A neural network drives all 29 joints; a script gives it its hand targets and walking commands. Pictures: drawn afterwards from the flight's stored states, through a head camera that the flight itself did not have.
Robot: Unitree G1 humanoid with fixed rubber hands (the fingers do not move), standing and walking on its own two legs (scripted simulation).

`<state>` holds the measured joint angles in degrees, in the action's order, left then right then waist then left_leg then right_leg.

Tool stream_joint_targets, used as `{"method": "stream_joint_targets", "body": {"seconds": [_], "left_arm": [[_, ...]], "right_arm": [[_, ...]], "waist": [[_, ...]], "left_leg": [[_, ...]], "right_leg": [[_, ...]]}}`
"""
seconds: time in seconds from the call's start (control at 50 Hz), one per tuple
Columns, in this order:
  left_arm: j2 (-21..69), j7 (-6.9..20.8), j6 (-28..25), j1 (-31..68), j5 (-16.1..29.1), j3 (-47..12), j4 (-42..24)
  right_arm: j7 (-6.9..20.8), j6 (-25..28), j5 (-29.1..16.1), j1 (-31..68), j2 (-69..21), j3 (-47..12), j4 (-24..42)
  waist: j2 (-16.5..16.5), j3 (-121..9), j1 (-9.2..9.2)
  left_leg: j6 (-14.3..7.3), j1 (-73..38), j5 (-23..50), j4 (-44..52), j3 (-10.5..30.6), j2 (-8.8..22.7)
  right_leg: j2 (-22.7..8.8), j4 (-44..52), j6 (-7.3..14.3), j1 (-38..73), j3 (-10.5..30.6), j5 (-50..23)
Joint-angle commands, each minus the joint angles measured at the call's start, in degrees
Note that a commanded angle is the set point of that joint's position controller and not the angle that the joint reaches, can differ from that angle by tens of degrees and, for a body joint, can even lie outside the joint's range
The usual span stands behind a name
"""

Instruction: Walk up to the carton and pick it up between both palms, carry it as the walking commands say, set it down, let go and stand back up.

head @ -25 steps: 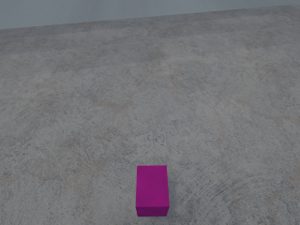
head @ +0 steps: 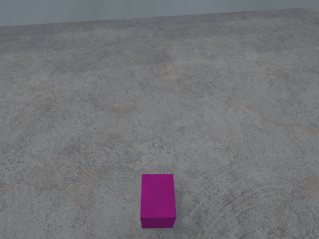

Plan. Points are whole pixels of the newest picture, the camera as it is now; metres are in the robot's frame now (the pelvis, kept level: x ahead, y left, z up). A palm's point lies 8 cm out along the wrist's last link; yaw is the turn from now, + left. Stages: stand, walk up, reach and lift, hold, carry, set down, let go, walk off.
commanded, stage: walk up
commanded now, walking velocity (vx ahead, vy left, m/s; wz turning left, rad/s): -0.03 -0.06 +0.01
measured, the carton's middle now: (157, 201) +0.40 +0.00 -0.65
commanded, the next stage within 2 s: stand in 1.58 s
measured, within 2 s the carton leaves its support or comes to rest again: neither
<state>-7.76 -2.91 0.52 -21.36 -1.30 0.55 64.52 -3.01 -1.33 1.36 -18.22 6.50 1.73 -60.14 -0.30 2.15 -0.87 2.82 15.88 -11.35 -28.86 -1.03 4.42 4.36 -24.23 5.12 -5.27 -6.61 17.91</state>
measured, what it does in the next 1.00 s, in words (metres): steps on the spot: left foot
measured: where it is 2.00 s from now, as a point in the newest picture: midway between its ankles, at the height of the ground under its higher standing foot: outside the picture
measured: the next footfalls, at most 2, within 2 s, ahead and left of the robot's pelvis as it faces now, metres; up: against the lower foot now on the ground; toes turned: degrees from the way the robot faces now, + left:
left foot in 0.72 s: +0.02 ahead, +0.09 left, +0.00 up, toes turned +0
right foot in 1.08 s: +0.00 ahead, -0.19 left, +0.00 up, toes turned +2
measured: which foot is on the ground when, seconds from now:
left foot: down 0.00-0.44, up 0.46-0.70, down 0.72-1.00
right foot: down 0.00-0.74, up 0.76-1.00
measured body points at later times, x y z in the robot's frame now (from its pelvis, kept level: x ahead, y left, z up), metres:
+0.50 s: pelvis +0.00 -0.01 +0.00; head +0.02 -0.01 +0.45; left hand -0.05 +0.22 -0.16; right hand -0.01 -0.24 -0.16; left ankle +0.04 +0.15 -0.73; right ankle -0.05 -0.06 -0.74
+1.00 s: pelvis -0.03 -0.01 +0.01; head -0.01 +0.01 +0.46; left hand -0.03 +0.22 -0.16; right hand -0.07 -0.24 -0.13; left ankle -0.01 +0.12 -0.74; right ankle -0.05 -0.19 -0.70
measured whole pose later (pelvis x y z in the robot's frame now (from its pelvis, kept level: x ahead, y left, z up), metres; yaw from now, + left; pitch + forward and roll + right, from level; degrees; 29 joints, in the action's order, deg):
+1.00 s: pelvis -0.03 -0.01 +0.01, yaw +0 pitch +0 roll -3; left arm -10.7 -0.7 2.6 -16.8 -1.0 3.1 62.3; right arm -3.2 0.3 2.0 -21.3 7.9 1.3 -62.0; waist -0.3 2.6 -1.5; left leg 1.4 14.0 -11.8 -26.5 -6.1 8.0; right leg -3.0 -43.1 -2.6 -18.1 -1.6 21.1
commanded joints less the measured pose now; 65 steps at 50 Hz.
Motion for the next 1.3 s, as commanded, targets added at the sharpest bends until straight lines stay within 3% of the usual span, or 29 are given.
{"method": "stream_joint_targets", "body": {"seconds": [0.0,0.12,0.24,0.34,0.38,0.44,0.48,0.54,0.6,0.62,0.66,0.7,0.72,0.74,0.76,0.78,0.82,0.88,0.96,1.0,1.06,1.08,1.1,1.12,1.14,1.16,1.22,1.26,1.28], "left_arm": [[-3.6,-0.3,-0.1,-6.5,0.2,0.3,0.4],[-5.3,0.0,0.6,-5.3,-0.3,1.2,0.1],[-5.5,0.6,1.4,-4.7,-0.6,2.0,-1.0],[-4.7,1.1,1.4,-5.3,-1.1,2.1,-2.4],[-3.8,1.1,1.1,-6.1,-1.3,1.6,-1.9],[-3.9,0.8,-0.2,-7.5,-0.3,0.9,-1.2],[-2.8,0.7,-1.1,-5.9,-0.2,0.1,-2.0],[-5.9,0.0,-1.9,-4.8,-0.4,1.1,-2.8],[-5.5,-0.6,-1.7,-5.5,-0.5,1.4,-2.4],[-3.1,-0.7,-1.7,-6.3,-0.8,0.7,-2.1],[-5.1,-1.0,-0.5,-5.7,-0.4,1.6,-1.2],[-5.8,-0.6,0.6,-4.3,-0.2,2.1,-1.4],[-3.9,-0.2,0.4,-3.9,0.3,1.8,-2.0],[-3.2,0.2,0.4,-3.9,0.3,1.8,-3.1],[-2.9,0.2,1.4,-4.5,0.4,2.4,-3.1],[-5.1,0.3,2.0,-2.3,-0.2,3.4,-3.8],[-4.0,1.6,2.7,-1.3,-1.2,3.8,-3.1],[-0.4,2.5,2.5,-3.0,-0.8,2.9,-1.7],[-0.3,2.3,2.1,-1.7,0.9,1.5,-1.6],[-1.2,1.9,1.4,-1.1,0.8,1.4,-1.5],[-2.5,1.1,0.3,-5.8,0.2,1.4,0.6],[-3.9,1.0,-0.6,-6.7,-0.2,1.4,0.3],[-6.0,0.9,-1.2,-5.7,0.1,1.6,-0.4],[-8.2,1.3,-1.3,-3.2,-0.2,2.1,-1.0],[-7.7,1.5,-1.3,1.1,-0.1,1.8,-1.6],[-6.1,1.5,-1.5,2.1,0.0,1.2,-1.9],[-5.4,1.3,-2.2,0.1,0.1,1.4,-1.5],[-4.5,1.5,-2.6,-1.4,0.1,1.7,-0.8],[-2.2,1.4,-2.5,-2.9,0.7,1.2,-1.0]], "right_arm": [[0.0,0.3,-0.2,-4.4,3.8,0.4,0.7],[-0.5,-0.1,0.2,-4.6,5.2,0.9,1.3],[-0.9,-0.2,0.2,-4.0,5.4,1.5,2.3],[-1.1,-0.1,0.7,-4.4,7.8,2.0,2.6],[-0.7,-0.1,0.2,-3.2,6.3,1.6,2.9],[-0.4,-0.5,-0.4,-0.4,3.3,0.7,3.9],[-0.1,-1.2,-0.2,-2.4,2.4,0.1,2.4],[0.1,-1.2,-0.4,-2.3,3.3,0.0,1.7],[-0.4,-1.1,-1.1,-2.3,3.3,-0.4,1.6],[-0.3,-1.1,-1.1,-1.6,2.6,-1.0,1.7],[-0.5,-0.9,-0.7,0.7,4.2,-0.7,3.1],[-1.0,-0.7,-0.8,-2.2,4.6,-0.5,2.1],[-1.4,-0.1,-0.6,-5.0,5.9,-0.2,1.1],[-1.6,0.5,0.1,-7.7,9.2,0.5,0.8],[-1.8,0.4,0.6,-9.2,10.7,1.1,-0.3],[-1.8,0.0,1.1,-10.2,11.2,1.0,-1.1],[-2.2,0.4,0.9,-8.2,10.0,0.8,-0.3],[-1.1,1.5,0.4,-1.5,7.9,0.5,1.7],[0.1,2.8,0.6,-2.3,6.7,0.0,0.0],[0.6,2.2,0.6,-4.3,8.5,0.7,-1.1],[1.3,1.8,0.7,-6.9,9.6,1.6,-2.0],[1.7,1.8,0.4,-7.9,6.1,1.1,-1.7],[1.8,1.4,-0.2,-7.8,2.0,-0.1,-1.4],[1.7,0.6,-0.9,-7.3,1.0,-0.4,-1.8],[1.7,-0.1,-0.9,-7.5,3.0,-0.1,-2.0],[1.9,-0.2,-0.2,-7.7,3.5,-0.1,-2.4],[1.7,0.5,-0.4,-7.6,3.4,-0.2,-2.6],[1.1,1.3,-0.8,-9.4,3.5,-0.5,-3.8],[1.0,1.7,-1.0,-9.7,4.1,-0.4,-4.4]], "waist": [[-0.1,4.1,-0.08],[-0.7,5.2,-0.26],[2.0,5.1,0.40],[9.5,2.7,1.56],[6.7,1.3,1.99],[-5.3,2.9,1.96],[-3.7,3.7,0.59],[-3.1,1.9,-0.30],[-5.9,0.2,0.19],[-4.8,-2.1,0.22],[-7.9,0.4,-0.17],[-6.2,1.2,-1.62],[-0.9,0.9,-2.17],[6.6,0.9,-2.23],[17.8,1.7,-2.44],[19.2,4.5,-3.15],[5.6,3.7,-0.90],[8.5,3.8,1.82],[14.1,2.7,1.56],[13.5,2.4,0.80],[6.5,3.3,1.48],[2.3,1.7,1.37],[-5.5,2.1,-0.19],[-9.9,2.8,0.28],[-8.9,6.9,-0.73],[-7.4,8.1,-1.15],[-9.5,7.4,-1.20],[-8.2,3.3,-1.05],[-5.6,2.2,-0.01]], "left_leg": [[-0.5,0.5,5.5,1.9,-0.6,2.6],[-1.1,0.6,5.0,0.7,-0.4,3.3],[-1.7,0.5,1.8,0.2,1.2,4.2],[-4.3,4.3,-1.1,8.4,10.9,10.2],[-3.0,6.7,-1.7,7.3,9.0,8.6],[0.9,9.1,-7.3,-4.6,-3.3,0.2],[0.4,7.1,-13.4,-10.2,-1.3,1.1],[0.4,7.6,-12.4,-13.6,-2.1,0.0],[0.3,7.6,-12.8,-15.3,-2.9,-0.4],[0.2,4.3,-12.7,-11.6,-1.9,0.4],[-0.8,2.5,-8.1,-6.2,-4.3,0.8],[-1.1,-5.2,3.7,3.6,-5.2,2.5],[-1.8,-11.7,10.5,4.5,-2.1,5.9],[-4.9,-16.1,19.8,5.9,6.9,14.1],[-12.3,-8.9,25.9,11.4,17.7,22.8],[-15.8,-4.7,26.4,15.4,23.8,26.3],[-13.1,-4.3,18.3,13.9,14.3,22.3],[-6.8,2.9,-1.9,16.1,5.4,12.4],[-5.7,3.4,-7.3,16.7,0.5,8.3],[-5.5,2.7,-11.4,15.2,0.3,7.6],[-2.8,8.0,-12.5,11.3,1.9,8.1],[-0.7,9.6,-10.9,5.8,-0.9,5.3],[1.4,7.5,-9.8,2.6,-4.8,2.0],[1.0,-1.3,-11.1,-1.4,-4.4,1.6],[0.7,-3.0,-8.5,-2.9,-4.3,0.9],[0.2,-0.6,-6.7,-2.4,-4.6,0.1],[-0.2,-2.9,1.5,5.0,-3.0,1.3],[-0.1,-7.0,4.7,8.4,-2.2,2.5],[-0.4,-8.0,4.6,8.5,-1.5,3.1]], "right_leg": [[-12.1,6.4,-1.8,-2.2,6.6,-19.2],[-10.9,5.1,-0.5,-5.1,5.3,-10.9],[-10.3,4.1,-0.1,-9.1,5.9,-1.3],[-7.6,-3.3,-2.6,-6.6,5.2,-1.4],[-8.7,-1.1,-3.1,-3.3,6.8,-4.8],[-16.4,8.8,-3.5,0.4,12.7,-19.1],[-18.7,9.4,-2.3,-2.3,13.9,-30.4],[-18.2,3.4,-0.8,2.8,9.7,-58.8],[-18.6,0.7,1.4,6.2,8.2,-67.3],[-17.3,2.3,2.4,5.9,7.9,-56.0],[-12.8,1.6,3.2,2.1,5.5,-36.0],[-11.3,-1.5,1.7,-4.9,5.0,-25.4],[-10.6,-3.6,0.3,-10.6,5.5,-18.9],[-8.7,-9.1,-2.1,-17.8,4.2,-6.0],[-5.2,-18.2,-3.5,-17.4,2.2,9.7],[-4.9,-28.2,-4.4,-17.9,3.8,16.2],[-6.5,-37.0,-6.2,-21.6,6.0,12.4],[-6.0,-30.9,-6.9,-15.8,5.9,2.8],[-5.8,-13.8,-8.3,-10.0,2.3,2.5],[-4.4,-4.5,-8.9,-6.0,-1.1,3.4],[-6.8,5.1,-8.8,2.9,0.6,-6.0],[-14.3,8.6,-8.1,5.5,8.8,-6.1],[-20.0,13.3,-6.9,-0.6,15.4,-1.0],[-20.4,14.7,-3.4,-12.0,15.7,9.6],[-18.9,16.5,-2.8,-16.1,15.1,14.5],[-17.3,16.2,-3.3,-13.3,12.8,11.7],[-14.9,12.1,-3.9,-10.2,9.1,-4.8],[-14.3,8.4,-3.6,-6.4,7.9,-13.4],[-12.9,8.4,-4.1,-6.3,6.9,-11.9]]}}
